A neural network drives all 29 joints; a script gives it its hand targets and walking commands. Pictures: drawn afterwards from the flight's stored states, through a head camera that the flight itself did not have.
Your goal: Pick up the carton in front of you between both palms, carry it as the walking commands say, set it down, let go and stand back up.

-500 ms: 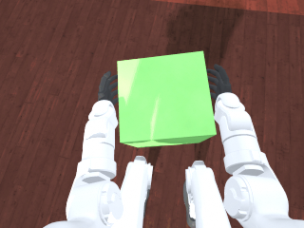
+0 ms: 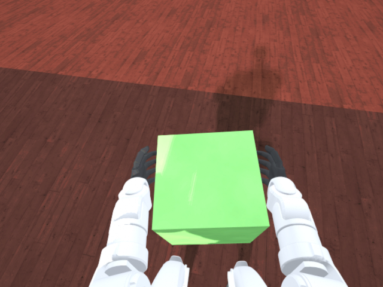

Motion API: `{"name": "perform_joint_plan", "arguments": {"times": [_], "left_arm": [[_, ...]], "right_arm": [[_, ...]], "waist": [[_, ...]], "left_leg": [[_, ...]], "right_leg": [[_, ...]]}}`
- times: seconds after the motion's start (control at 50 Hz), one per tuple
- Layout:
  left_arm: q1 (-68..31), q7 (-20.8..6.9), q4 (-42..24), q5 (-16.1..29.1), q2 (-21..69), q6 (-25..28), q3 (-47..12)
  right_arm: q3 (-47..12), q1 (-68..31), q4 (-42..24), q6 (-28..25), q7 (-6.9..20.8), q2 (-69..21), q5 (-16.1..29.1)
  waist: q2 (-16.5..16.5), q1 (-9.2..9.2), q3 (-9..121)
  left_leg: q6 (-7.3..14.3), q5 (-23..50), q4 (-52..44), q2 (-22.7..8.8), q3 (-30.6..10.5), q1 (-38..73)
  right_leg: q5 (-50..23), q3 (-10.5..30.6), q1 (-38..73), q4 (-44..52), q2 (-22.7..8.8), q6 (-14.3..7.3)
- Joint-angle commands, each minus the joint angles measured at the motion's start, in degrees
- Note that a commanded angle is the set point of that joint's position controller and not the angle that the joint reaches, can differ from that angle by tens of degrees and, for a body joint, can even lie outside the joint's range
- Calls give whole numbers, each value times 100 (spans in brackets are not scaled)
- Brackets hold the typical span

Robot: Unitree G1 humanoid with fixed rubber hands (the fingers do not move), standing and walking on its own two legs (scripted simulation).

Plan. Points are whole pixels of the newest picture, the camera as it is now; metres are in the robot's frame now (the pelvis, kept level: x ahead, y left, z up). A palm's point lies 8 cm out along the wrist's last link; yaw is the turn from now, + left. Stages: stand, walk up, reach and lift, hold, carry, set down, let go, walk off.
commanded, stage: reach and lift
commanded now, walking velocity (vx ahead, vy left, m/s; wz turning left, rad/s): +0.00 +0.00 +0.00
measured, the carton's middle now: (208, 194) +0.34 +0.01 -0.10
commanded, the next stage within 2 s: hold in 1.42 s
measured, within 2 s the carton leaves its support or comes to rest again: neither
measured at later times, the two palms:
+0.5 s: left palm (125, 161) +0.32 +0.16 +0.11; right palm (307, 168) +0.32 -0.14 +0.11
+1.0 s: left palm (123, 156) +0.32 +0.16 +0.12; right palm (308, 164) +0.32 -0.14 +0.12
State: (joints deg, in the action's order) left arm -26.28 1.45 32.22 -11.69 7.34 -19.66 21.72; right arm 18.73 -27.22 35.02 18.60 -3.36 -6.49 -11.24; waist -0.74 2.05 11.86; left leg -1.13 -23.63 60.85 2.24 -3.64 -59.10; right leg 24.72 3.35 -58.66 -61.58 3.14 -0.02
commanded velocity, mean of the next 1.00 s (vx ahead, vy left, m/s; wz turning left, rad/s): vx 0.00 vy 0.00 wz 0.00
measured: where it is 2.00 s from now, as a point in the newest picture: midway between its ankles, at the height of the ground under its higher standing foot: outside the picture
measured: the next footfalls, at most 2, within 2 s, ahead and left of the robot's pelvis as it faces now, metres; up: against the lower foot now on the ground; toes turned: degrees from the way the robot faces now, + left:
none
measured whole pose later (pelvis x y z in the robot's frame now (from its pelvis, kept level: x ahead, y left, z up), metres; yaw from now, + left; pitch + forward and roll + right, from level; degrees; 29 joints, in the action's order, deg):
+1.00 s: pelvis +0.02 +0.01 +0.09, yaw +0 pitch -5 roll +0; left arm -18.7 -1.3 20.1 -17.4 9.7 -36.2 17.2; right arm 17.0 -18.1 20.5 35.8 0.8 -9.5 -17.6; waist -0.2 0.2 -1.4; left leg -0.1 -11.7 24.5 1.6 -3.8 -8.0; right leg 12.6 4.5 -7.5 -24.9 1.4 0.2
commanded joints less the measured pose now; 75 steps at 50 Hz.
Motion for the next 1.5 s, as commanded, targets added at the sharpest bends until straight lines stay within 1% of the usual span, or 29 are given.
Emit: {"name": "perform_joint_plan", "arguments": {"times": [0.0, 0.16, 0.24, 0.3, 0.34, 0.38, 0.44, 0.5, 0.54, 0.6, 0.68, 0.82, 1.0, 1.12, 1.24, 1.4, 1.48], "left_arm": [[-2622, -1341, 200, 723, 5861, -40, -3448], [-1928, -1427, -160, 790, 5774, -387, -3699], [-1660, -1462, -492, 871, 5773, -653, -3902], [-1492, -1476, -736, 868, 5741, -886, -3959], [-1435, -1486, -896, 857, 5690, -1051, -3979], [-1415, -1509, -937, 849, 5657, -1202, -3899], [-1436, -1527, -790, 692, 5551, -1374, -3585], [-1652, -1559, -592, 542, 5516, -1436, -3266], [-1901, -1587, -591, 530, 5606, -1420, -3214], [-2232, -1609, -704, 588, 5756, -1396, -3302], [-2376, -1597, -780, 635, 5819, -1416, -3432], [-2190, -1571, -869, 628, 5720, -1493, -3457], [-1639, -1513, -1242, 693, 5577, -1596, -3531], [-1358, -1502, -1542, 784, 5491, -1679, -3647], [-1259, -1509, -1786, 857, 5425, -1757, -3764], [-1346, -1523, -1935, 907, 5389, -1861, -3856], [-1301, -1494, -2393, 1120, 5475, -2019, -4217]], "right_arm": [[-3325, -2739, -84, -15, 1400, -6100, 745], [-3529, -1987, -461, 358, 1445, -6064, 767], [-3695, -1734, -850, 641, 1508, -6020, 855], [-3740, -1570, -1116, 903, 1548, -5930, 866], [-3721, -1485, -1262, 1082, 1572, -5901, 876], [-3628, -1454, -1294, 1257, 1599, -5850, 874], [-3297, -1479, -1149, 1436, 1649, -5704, 733], [-2990, -1737, -963, 1501, 1718, -5614, 590], [-2968, -2034, -982, 1481, 1773, -5660, 590], [-3082, -2420, -1149, 1441, 1814, -5744, 651], [-3128, -2512, -1187, 1441, 1811, -5734, 645], [-3114, -2304, -1237, 1520, 1795, -5631, 592], [-3304, -1821, -1664, 1640, 1746, -5557, 716], [-3438, -1504, -1962, 1733, 1702, -5539, 799], [-3522, -1335, -2153, 1823, 1668, -5547, 861], [-3587, -1393, -2272, 1934, 1652, -5544, 912], [-3933, -1353, -2758, 2088, 1632, -5545, 1116]], "waist": [[-20, 24, 2724], [20, -58, 1854], [59, -107, 1487], [61, -147, 1113], [48, -179, 837], [33, -203, 512], [42, -205, -60], [68, -166, -412], [85, -141, -355], [100, -126, -9], [111, -163, 227], [110, -202, 176], [67, -159, 238], [39, -159, 263], [37, -164, 226], [45, -163, 115], [62, -207, 393]], "left_leg": [[135, 1665, -1257, 485, -35, 2569], [137, 2250, -2310, 400, -140, 3762], [113, 2475, -2798, 371, -170, 4392], [101, 2504, -3171, 341, -171, 4793], [96, 2444, -3417, 317, -167, 5027], [101, 2254, -3593, 304, -150, 5122], [143, 1746, -3802, 273, -137, 5129], [173, 1233, -3893, 232, -103, 5056], [183, 1087, -3882, 210, -84, 5095], [177, 1200, -3820, 182, -85, 5240], [134, 1302, -3816, 173, -82, 5414], [96, 1508, -3916, 202, -62, 5556], [70, 2314, -4016, 251, -77, 5808], [67, 2680, -4071, 277, -87, 5943], [76, 2763, -4121, 294, -88, 5983], [99, 2529, -4157, 295, -81, 5951], [66, 2842, -4180, 294, -123, 6180]], "right_leg": [[-1614, 161, 2360, 1420, 417, -23], [-2315, 279, 3665, 2458, 284, -16], [-2548, 272, 4286, 2939, 224, -9], [-2591, 243, 4678, 3317, 180, -3], [-2540, 223, 4887, 3561, 162, -3], [-2335, 205, 4967, 3733, 151, -7], [-1822, 169, 4920, 3920, 128, -33], [-1311, 131, 4807, 3987, 99, -71], [-1141, 109, 4785, 3966, 93, -87], [-1199, 97, 4857, 3906, 105, -97], [-1232, 81, 4931, 3910, 136, -99], [-1405, 83, 5080, 4019, 150, -66], [-2187, 117, 5405, 4134, 173, -1], [-2608, 150, 5579, 4203, 183, 33], [-2796, 173, 5705, 4253, 182, 54], [-2606, 171, 5733, 4295, 172, 52], [-2907, 184, 5930, 4318, 176, 61]]}}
